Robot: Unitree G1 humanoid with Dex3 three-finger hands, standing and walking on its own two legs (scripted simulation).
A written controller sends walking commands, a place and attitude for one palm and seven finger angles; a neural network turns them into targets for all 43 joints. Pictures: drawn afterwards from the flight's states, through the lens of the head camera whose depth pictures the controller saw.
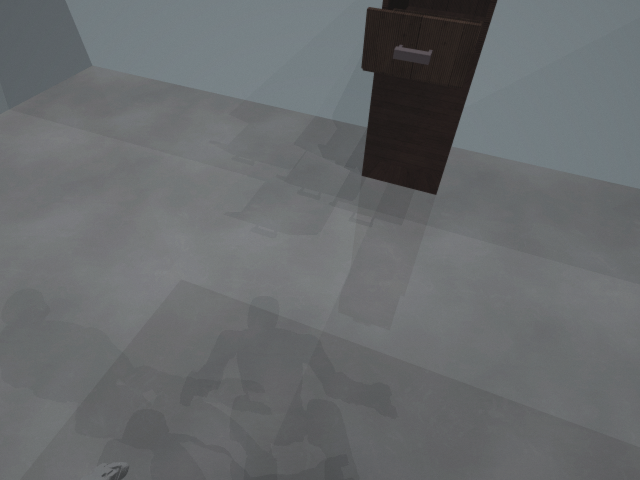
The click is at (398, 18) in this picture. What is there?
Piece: drawer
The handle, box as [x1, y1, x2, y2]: [393, 45, 432, 64]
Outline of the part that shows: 394,49 393,58 426,64 429,61 432,50 429,50 427,52 404,48 402,45 399,45 398,47 396,46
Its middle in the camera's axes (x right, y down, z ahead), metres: +0.28 -0.57 +1.18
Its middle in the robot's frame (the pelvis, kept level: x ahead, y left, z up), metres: +1.27 -0.22 +0.00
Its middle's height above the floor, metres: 0.77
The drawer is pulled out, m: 0.30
